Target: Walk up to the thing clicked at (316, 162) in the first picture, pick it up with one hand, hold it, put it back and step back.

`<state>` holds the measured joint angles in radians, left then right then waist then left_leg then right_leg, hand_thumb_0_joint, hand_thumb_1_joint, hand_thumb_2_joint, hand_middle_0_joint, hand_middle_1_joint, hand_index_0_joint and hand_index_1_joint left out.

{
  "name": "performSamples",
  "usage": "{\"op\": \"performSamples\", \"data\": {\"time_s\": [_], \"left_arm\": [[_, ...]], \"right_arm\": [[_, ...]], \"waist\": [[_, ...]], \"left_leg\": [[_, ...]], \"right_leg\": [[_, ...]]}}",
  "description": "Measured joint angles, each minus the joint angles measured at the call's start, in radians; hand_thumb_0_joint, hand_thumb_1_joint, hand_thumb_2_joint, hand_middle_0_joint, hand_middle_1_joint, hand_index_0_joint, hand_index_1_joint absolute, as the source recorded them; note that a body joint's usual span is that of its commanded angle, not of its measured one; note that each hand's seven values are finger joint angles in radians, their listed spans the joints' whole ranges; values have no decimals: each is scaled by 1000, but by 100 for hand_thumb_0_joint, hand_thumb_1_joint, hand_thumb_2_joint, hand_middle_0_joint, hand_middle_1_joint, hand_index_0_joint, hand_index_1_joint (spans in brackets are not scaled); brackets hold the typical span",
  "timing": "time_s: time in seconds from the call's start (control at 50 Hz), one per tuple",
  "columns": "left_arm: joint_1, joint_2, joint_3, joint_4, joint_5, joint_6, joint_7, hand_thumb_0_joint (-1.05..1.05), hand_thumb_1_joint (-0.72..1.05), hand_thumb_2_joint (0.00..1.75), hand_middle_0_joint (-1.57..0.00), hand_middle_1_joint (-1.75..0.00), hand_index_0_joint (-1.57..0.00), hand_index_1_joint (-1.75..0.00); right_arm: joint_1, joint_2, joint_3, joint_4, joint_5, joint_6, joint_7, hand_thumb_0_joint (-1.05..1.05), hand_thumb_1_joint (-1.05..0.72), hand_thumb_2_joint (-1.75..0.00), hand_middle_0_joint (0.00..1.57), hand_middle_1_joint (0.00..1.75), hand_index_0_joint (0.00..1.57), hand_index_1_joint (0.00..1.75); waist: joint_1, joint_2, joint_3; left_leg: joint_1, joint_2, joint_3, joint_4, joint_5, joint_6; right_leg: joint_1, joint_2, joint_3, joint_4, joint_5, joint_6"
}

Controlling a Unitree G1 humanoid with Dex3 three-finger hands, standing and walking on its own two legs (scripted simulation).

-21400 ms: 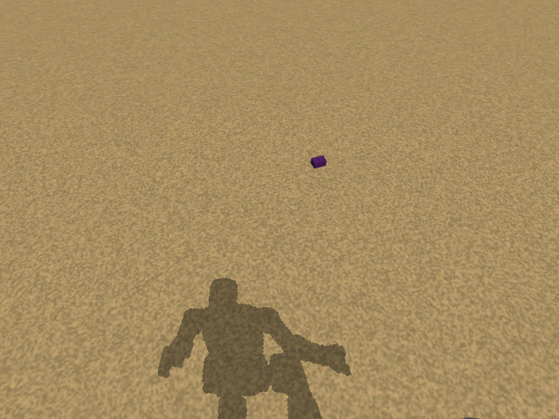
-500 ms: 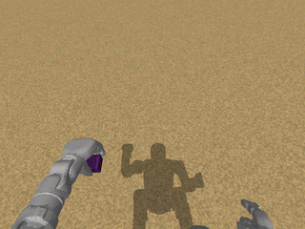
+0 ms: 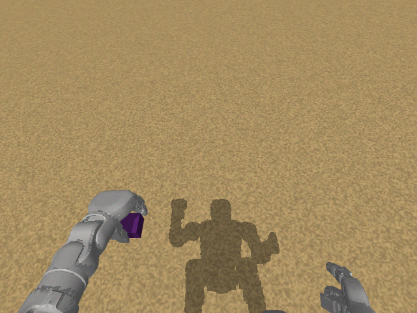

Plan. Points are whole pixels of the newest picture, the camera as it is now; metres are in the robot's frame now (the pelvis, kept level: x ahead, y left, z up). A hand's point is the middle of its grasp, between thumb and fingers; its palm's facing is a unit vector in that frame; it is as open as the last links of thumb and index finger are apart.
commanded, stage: hold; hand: left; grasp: from above
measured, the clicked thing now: (126, 225) +0.30 +0.22 -0.07
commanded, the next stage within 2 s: crouch in 0.74 s
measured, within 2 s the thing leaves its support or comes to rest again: neither
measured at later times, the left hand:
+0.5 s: hand (119, 222) +0.29 +0.22 -0.02, palm faces -0.46 -0.05 -0.88, open 7.5 cm
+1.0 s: hand (121, 222) +0.29 +0.22 -0.03, palm faces -0.47 -0.05 -0.88, open 7.5 cm
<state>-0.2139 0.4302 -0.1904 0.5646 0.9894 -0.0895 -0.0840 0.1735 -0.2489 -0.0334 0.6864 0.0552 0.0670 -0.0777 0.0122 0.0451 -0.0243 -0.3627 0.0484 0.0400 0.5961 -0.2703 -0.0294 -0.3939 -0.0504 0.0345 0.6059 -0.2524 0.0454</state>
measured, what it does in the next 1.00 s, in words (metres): stands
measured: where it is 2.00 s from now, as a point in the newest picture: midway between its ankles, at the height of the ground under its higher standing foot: outside the picture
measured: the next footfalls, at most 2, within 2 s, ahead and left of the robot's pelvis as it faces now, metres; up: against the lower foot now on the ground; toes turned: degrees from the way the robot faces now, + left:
none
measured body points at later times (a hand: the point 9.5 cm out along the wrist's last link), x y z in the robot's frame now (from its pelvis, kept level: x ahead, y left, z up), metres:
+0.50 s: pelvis +0.01 +0.00 +0.01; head +0.01 -0.02 +0.46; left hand +0.31 +0.22 +0.03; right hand +0.17 -0.25 -0.11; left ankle +0.02 +0.14 -0.73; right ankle +0.04 -0.15 -0.73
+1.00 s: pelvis +0.01 +0.00 +0.01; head +0.02 -0.02 +0.46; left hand +0.31 +0.22 +0.02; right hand +0.17 -0.25 -0.11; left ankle +0.02 +0.14 -0.73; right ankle +0.04 -0.15 -0.73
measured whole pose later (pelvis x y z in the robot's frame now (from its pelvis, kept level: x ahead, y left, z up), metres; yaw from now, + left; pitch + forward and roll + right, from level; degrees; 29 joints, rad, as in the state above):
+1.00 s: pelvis +0.01 +0.00 +0.01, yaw +0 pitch +1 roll +1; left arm -0.21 0.42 -0.19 0.58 1.00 -0.11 -0.08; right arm 0.16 -0.24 -0.03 0.68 0.06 0.10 -0.09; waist 0.02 0.04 -0.01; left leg -0.29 0.05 0.04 0.52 -0.25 -0.03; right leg -0.33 -0.05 0.03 0.53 -0.24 0.04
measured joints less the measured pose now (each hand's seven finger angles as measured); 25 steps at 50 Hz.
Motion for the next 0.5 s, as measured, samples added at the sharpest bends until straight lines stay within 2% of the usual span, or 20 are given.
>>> {"op": "performSamples", "data": {"time_s": [0.22,0.5], "left_arm": [[9,4,-3,-26,-13,6,-18,0,40,9,-97,-12,-99,-10],[15,0,-5,-34,-13,6,-32,0,40,10,-97,-12,-99,-10]], "right_arm": [[-7,4,7,-3,3,-1,-4,1,-91,-90,20,30,20,30],[-18,6,10,-3,5,9,-10,1,-91,-90,20,30,20,30]], "waist": [[5,6,8],[8,6,11]], "left_leg": [[37,-1,2,-34,12,1],[68,-2,2,-66,21,1]], "right_leg": [[37,-1,0,-34,13,1],[67,-1,-2,-65,20,1]]}}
